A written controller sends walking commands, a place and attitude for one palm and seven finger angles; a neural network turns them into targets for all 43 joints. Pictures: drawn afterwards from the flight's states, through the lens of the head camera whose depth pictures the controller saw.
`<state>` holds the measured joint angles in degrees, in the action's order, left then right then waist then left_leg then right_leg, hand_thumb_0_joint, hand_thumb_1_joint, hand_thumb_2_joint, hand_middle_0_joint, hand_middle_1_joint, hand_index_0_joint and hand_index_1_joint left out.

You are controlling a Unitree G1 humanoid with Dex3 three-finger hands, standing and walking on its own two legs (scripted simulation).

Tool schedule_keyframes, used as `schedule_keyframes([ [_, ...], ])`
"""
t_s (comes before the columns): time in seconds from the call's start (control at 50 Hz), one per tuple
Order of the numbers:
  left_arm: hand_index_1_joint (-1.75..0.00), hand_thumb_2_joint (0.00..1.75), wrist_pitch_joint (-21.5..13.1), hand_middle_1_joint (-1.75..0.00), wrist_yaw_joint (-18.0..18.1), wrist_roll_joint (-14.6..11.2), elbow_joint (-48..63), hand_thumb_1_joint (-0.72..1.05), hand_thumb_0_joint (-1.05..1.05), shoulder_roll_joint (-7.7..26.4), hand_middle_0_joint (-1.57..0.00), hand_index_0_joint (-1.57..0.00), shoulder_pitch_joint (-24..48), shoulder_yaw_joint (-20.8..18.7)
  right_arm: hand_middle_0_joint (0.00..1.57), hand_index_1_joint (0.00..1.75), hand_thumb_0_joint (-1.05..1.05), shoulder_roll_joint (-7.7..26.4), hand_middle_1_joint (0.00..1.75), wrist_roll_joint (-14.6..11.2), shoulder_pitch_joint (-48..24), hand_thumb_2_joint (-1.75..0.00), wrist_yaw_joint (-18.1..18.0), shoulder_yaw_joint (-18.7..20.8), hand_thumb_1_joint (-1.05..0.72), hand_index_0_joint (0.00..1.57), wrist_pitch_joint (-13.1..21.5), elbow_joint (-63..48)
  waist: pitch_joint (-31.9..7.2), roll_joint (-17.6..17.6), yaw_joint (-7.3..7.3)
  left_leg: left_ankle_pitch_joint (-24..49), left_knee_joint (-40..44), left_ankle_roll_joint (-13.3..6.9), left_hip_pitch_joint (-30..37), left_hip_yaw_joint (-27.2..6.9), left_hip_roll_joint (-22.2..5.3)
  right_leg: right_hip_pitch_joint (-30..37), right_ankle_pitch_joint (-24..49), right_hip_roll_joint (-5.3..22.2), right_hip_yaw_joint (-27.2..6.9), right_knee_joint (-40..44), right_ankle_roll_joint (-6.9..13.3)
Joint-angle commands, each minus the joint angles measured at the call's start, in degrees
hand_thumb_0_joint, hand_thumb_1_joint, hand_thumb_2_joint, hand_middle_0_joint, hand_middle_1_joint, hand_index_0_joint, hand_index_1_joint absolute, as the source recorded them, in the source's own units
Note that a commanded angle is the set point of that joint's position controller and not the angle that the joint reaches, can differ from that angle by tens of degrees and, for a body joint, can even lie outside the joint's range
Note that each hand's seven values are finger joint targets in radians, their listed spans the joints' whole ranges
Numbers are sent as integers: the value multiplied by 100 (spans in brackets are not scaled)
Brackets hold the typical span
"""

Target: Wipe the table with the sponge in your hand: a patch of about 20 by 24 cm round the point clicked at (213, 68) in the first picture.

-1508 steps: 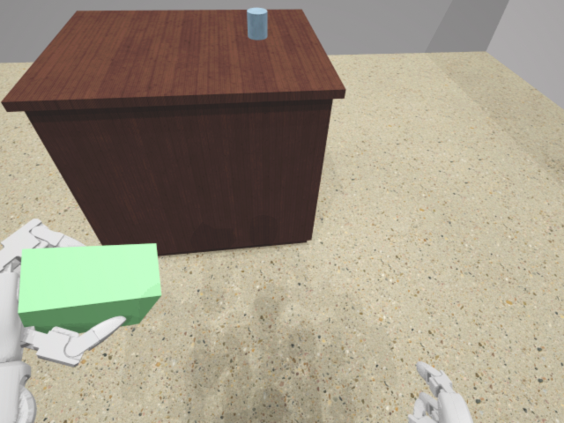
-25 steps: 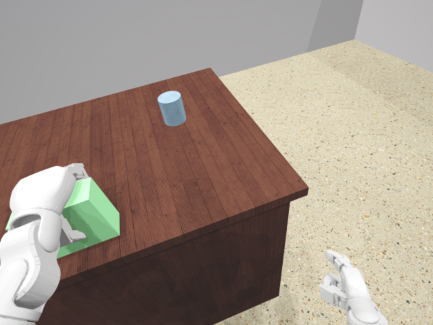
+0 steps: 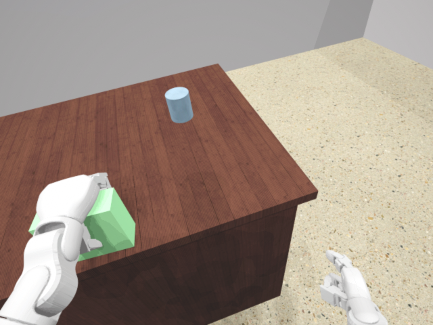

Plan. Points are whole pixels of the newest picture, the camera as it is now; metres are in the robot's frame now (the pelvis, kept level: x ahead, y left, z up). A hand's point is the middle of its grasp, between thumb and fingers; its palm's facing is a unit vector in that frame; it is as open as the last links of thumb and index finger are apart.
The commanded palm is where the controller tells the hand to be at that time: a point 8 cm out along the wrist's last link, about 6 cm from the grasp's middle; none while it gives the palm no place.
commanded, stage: lower the sponge onto the table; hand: left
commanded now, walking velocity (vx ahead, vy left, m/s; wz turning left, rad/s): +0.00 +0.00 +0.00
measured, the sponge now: (93, 232) +0.23 +0.29 +0.06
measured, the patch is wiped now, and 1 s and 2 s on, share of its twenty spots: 0.00 0.00 0.15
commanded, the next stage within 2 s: wipe forward along the first lane in 0.10 s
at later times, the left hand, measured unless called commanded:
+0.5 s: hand (87, 202) +0.27 +0.29 +0.11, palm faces +0.01 -0.06 -1.00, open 10.0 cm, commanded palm +0.24 +0.30 +0.18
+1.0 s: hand (86, 187) +0.31 +0.32 +0.11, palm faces -0.01 -0.04 -1.00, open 9.9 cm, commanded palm +0.29 +0.33 +0.16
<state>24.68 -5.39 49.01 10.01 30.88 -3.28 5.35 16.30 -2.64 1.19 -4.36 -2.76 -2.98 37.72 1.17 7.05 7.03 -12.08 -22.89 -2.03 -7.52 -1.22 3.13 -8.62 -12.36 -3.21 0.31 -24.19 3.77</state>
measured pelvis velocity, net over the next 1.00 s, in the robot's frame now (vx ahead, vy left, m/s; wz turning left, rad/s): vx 0.01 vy -0.01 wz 0.01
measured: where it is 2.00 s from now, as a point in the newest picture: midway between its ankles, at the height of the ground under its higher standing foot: outside the picture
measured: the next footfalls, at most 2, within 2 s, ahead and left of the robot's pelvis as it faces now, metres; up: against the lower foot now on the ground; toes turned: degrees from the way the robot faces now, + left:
none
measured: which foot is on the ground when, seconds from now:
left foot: down 0.00-1.00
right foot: down 0.00-1.00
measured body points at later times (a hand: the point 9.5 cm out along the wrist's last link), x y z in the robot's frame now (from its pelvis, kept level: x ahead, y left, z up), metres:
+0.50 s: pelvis +0.02 -0.01 +0.00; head +0.01 -0.05 +0.45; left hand +0.26 +0.29 +0.16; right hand +0.26 -0.22 -0.09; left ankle +0.01 +0.10 -0.74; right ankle +0.01 -0.08 -0.74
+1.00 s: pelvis +0.01 -0.01 +0.00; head +0.02 -0.05 +0.45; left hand +0.30 +0.32 +0.16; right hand +0.21 -0.24 -0.11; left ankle +0.01 +0.10 -0.74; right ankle +0.01 -0.08 -0.74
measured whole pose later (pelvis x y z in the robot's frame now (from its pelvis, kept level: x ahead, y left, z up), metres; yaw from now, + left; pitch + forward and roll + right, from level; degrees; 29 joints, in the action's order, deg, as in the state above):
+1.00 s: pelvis +0.01 -0.01 +0.00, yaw +1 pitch +0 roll +0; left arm 16.6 -1.6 50.0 -12.2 33.3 10.2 -0.4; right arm 16.7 -3.6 5.4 -4.6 -1.7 -4.8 40.1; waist -0.5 5.3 4.5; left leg -13.6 -25.0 -1.3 -11.5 -2.3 2.3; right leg -11.7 -13.2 -4.1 1.3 -24.6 4.6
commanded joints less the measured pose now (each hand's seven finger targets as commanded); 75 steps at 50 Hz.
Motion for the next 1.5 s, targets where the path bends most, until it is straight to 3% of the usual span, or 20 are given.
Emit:
schedule_keyframes([
  [0.0, -160, 130, -474, -160, 588, 319, 1150, 10, 0, 1766, -120, -120, 1961, -1383, 20, 30, 0, 434, 30, 49, -1010, -90, -49, 204, -90, 20, 335, -950, -1301, -374, 31, 1011, 262, -91, 231, -296, -1, 502, 583, 121, -541, 454, 83],
  [0.12, -160, 130, -46, -160, 810, 97, 778, 10, 0, 1368, -120, -120, 1408, -1297, 20, 30, 0, 448, 30, -43, -1337, -90, 126, 186, -90, 20, 312, -966, -1118, -55, 190, 1177, 281, -16, 95, -250, 4, 487, 816, 125, -710, 421, 175],
  [0.18, -160, 130, 183, -160, 663, 24, 986, 10, 0, 1112, -120, -120, 799, -1096, 20, 30, 0, 519, 30, -11, -1196, -90, 210, 258, -90, 20, 206, -995, -1386, -391, 131, 1553, 186, -17, 24, -199, -14, 801, 1450, 179, -497, 269, 74],
  [0.24, -160, 130, 327, -160, 520, 170, 944, 10, 0, 1308, -120, -120, 1201, -1071, 20, 30, 0, 547, 30, -19, -1205, -90, 181, 207, -90, 20, 175, -1008, -1366, -558, 6, 1494, 112, -83, -36, -179, -11, 707, 1470, 191, -531, 209, 56],
  [0.32, -160, 130, 67, -160, 475, 270, 1290, 10, 0, 1713, -120, -120, 1796, -1246, 20, 30, 0, 513, 30, -41, -1312, -90, 61, 152, -90, 20, 209, -1096, -1389, -357, -19, 1327, 115, -152, 177, -252, 18, 545, 1188, 118, -698, 290, 87],
  [0.4, -160, 130, -216, -160, 531, 231, 550, 10, 0, 1492, -120, -120, 1723, -1159, 20, 30, 0, 532, 30, -13, -878, -90, -3, 241, -90, 20, 181, -877, -1214, -506, -118, 1347, 88, -119, 91, -197, 35, 493, 1321, 145, -497, 333, 27],
  [0.52, -160, 130, -309, -160, 574, 229, 270, 10, 0, 1871, -120, -120, 1894, -1459, 20, 30, 0, 570, 30, -48, -1027, -90, 2, 208, -90, 20, 201, -935, -1394, -225, -11, 1387, 68, -125, 57, -184, 82, 624, 1450, 143, -710, 301, 108],
  [0.56, -160, 130, -327, -160, 562, 194, -80, 10, 0, 1640, -120, -120, 1877, -1294, 20, 30, 0, 587, 30, -22, -775, -90, 4, 273, -90, 20, 171, -832, -1370, -335, -113, 1455, 15, -111, -41, -122, 70, 647, 1607, 181, -472, 275, 39],
  [0.86, -160, 130, -701, -160, 547, 273, -1313, 10, 0, 1801, -120, -120, 2518, -1305, 20, 30, 0, 706, 30, -73, -468, -90, -50, 353, -90, 20, 122, -687, -1251, -704, -252, 1012, -44, -168, -345, -100, 82, 377, 1223, 170, -399, 331, -19],
  [1.0, -160, 130, -821, -160, 468, 347, -2080, 10, 0, 1775, -120, -120, 2960, -1113, 20, 30, 0, 744, 30, -101, -306, -90, -64, 366, -90, 20, 37, -629, -1215, -611, -324, 770, -75, -176, -539, -68, 99, 290, 1005, 191, -362, 358, -44],
  [1.02, -160, 130, -847, -160, 460, 368, -2201, 10, 0, 2013, -120, -120, 3134, -1266, 20, 30, 0, 759, 30, -137, -335, -90, -65, 326, -90, 20, 48, -650, -1165, -614, -326, 641, -33, -186, -601, -110, 84, 215, 808, 169, -466, 385, 0],
  [1.08, -160, 130, -936, -160, 414, 432, -2509, 10, 0, 1793, -120, -120, 3442, -985, 20, 30, 0, 781, 30, -126, -182, -90, -73, 359, -90, 20, 6, -594, -1187, -589, -423, 561, -75, -187, -641, -71, 86, 116, 731, 185, -323, 387, -49],
  [1.18, -160, 130, -1108, -160, 372, 516, -3215, 10, 0, 1928, -120, -120, 3689, -1017, 20, 30, 0, 841, 30, -129, 70, -90, -65, 380, -90, 20, -46, -551, -1257, -777, -445, 463, -126, -196, -821, -74, 71, 91, 680, 183, -309, 349, -51],
  [1.22, -160, 130, -1234, -160, 384, 550, -3340, 10, 0, 2301, -120, -120, 3662, -1329, 20, 30, 0, 865, 30, -132, 67, -90, -54, 372, -90, 20, -69, -594, -1396, -603, -341, 524, -155, -210, -898, -89, 77, 194, 791, 194, -436, 294, 5],
  [1.26, -160, 130, -1295, -160, 372, 557, -3495, 10, 0, 1963, -120, -120, 3631, -1062, 20, 30, 0, 855, 30, -130, 196, -90, -29, 407, -90, 20, -110, -576, -1363, -709, -417, 616, -213, -200, -927, -48, 75, 157, 991, 193, -322, 246, -26],
  [1.32, -160, 130, -1422, -160, 383, 543, -3577, 10, 0, 2162, -120, -120, 3673, -1251, 20, 30, 0, 892, 30, -156, 225, -90, 2, 419, -90, 20, -147, -604, -1414, -650, -394, 654, -234, -207, -985, -81, 55, 89, 1037, 175, -380, 215, 12],
  [1.38, -160, 130, -1502, -160, 439, 570, -3638, 10, 0, 1916, -120, -120, 3658, -1070, 20, 30, 0, 893, 30, -141, 359, -90, 35, 468, -90, 20, -172, -597, -1423, -695, -436, 736, -308, -202, -997, -65, 58, 20, 1172, 167, -286, 160, -10],
  [1.42, -160, 130, -1559, -160, 489, 586, -3727, 10, 0, 2296, -120, -120, 3625, -1404, 20, 30, 0, 931, 30, -156, 349, -90, 53, 461, -90, 20, -198, -601, -1457, -724, -362, 762, -299, -210, -1086, -104, 42, 29, 1172, 150, -344, 125, 32],
  [1.44, -160, 130, -1550, -160, 495, 574, -3785, 10, 0, 1990, -120, -120, 3656, -1146, 20, 30, 0, 899, 30, -151, 396, -90, 45, 478, -90, 20, -212, -599, -1467, -783, -426, 722, -307, -219, -1073, -58, 54, 16, 1117, 165, -280, 132, -11],
  [1.48, -160, 130, -1566, -160, 541, 565, -3818, 10, 0, 2048, -120, -120, 3863, -1155, 20, 30, 0, 928, 30, -164, 449, -90, 50, 491, -90, 20, -221, -562, -1418, -869, -474, 626, -304, -214, -1110, -68, 47, -80, 1031, 153, -267, 160, -34],
])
